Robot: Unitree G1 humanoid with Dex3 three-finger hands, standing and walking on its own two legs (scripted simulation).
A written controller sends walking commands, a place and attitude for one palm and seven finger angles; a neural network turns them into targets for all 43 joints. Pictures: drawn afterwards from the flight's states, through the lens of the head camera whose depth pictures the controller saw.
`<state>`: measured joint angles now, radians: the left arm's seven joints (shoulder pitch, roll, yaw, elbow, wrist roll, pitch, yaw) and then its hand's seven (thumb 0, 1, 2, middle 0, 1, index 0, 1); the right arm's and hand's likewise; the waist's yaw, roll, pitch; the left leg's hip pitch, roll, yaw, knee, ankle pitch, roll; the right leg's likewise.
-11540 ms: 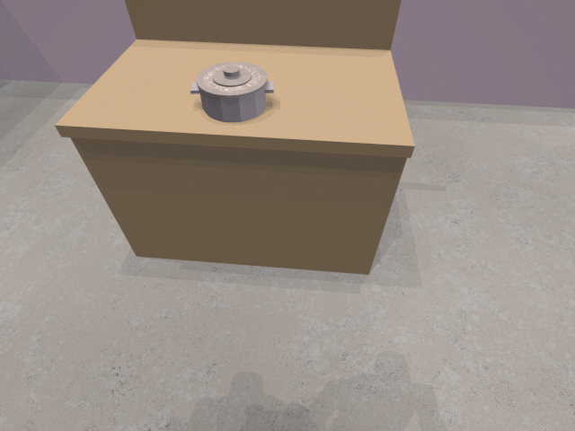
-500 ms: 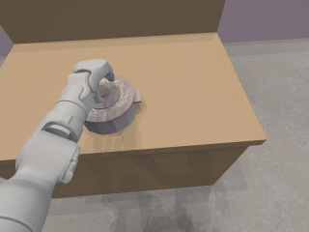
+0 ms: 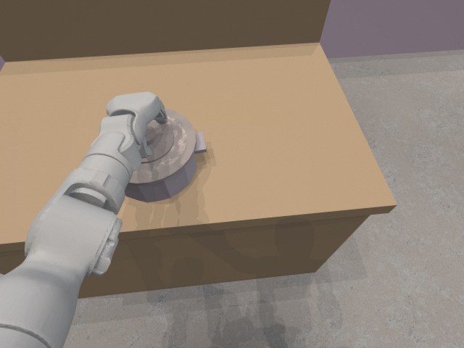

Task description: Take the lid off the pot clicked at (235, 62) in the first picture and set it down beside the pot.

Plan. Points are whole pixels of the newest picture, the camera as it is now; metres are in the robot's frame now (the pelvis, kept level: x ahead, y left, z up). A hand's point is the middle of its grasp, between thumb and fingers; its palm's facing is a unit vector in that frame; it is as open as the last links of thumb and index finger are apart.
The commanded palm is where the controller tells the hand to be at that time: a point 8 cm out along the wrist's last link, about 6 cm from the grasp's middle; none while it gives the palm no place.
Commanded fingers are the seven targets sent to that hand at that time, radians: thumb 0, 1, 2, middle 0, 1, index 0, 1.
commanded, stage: close the fingers and squeeze the knob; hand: left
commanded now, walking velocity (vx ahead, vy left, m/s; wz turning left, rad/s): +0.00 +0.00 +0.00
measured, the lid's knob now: (144, 135) +0.53 +0.13 +0.03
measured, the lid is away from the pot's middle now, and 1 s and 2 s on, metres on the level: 0.00 0.01 0.01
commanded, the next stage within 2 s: lift the lid straight up in 1.60 s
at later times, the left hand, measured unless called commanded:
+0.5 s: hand (143, 137) +0.49 +0.12 +0.06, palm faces -0.39 -0.05 -0.92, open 9.4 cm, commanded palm +0.50 +0.12 +0.12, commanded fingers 0.00 0.10 0.95 -0.56 -0.98 -0.56 -0.98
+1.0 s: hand (141, 136) +0.49 +0.12 +0.07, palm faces -0.37 -0.04 -0.93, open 7.1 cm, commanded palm +0.49 +0.12 +0.12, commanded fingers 0.00 0.40 0.77 -0.70 -1.05 -0.74 -1.07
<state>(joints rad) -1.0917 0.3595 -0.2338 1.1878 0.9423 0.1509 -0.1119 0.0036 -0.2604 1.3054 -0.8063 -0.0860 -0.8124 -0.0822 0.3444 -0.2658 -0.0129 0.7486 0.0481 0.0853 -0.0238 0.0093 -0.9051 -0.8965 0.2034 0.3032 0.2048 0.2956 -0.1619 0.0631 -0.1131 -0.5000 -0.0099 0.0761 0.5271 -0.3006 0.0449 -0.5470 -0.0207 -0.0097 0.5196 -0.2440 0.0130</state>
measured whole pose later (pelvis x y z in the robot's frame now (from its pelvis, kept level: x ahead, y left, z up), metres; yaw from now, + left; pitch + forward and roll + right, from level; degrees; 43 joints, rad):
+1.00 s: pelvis +0.00 +0.00 +0.00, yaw +0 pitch +15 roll +0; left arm -1.08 0.36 -0.25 1.17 0.93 0.15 -0.13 -0.01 0.26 0.80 -0.57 -1.00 -0.69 -1.05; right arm 0.31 -0.26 -0.01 0.74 0.05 0.11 -0.03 0.01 -0.91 -0.90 0.20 0.30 0.21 0.30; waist -0.15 0.06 -0.12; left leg -0.48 -0.01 0.07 0.52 -0.30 0.04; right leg -0.53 -0.02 -0.02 0.52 -0.25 0.01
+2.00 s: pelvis +0.00 +0.00 +0.00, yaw +0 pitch +14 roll +0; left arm -1.11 0.38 -0.22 1.17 0.94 0.15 -0.14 0.00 0.64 0.92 -0.71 -1.09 -1.14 -1.19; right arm 0.34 -0.27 0.00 0.74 0.06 0.07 -0.04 0.01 -0.91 -0.90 0.20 0.30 0.21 0.30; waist -0.17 0.06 -0.11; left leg -0.47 -0.01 0.07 0.52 -0.29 0.04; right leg -0.52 -0.02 -0.01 0.51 -0.23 0.01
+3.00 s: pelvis +0.00 +0.00 +0.00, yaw +0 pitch +14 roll +0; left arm -1.13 0.39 -0.23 1.13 0.94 0.15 -0.20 0.00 0.02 0.99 -0.62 -0.59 -0.71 -0.61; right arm 0.34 -0.28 -0.01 0.74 0.05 0.08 -0.05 0.01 -0.91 -0.90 0.20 0.30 0.20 0.30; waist -0.16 0.06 -0.11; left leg -0.43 -0.01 0.07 0.48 -0.28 0.05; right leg -0.48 -0.02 -0.01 0.47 -0.23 0.01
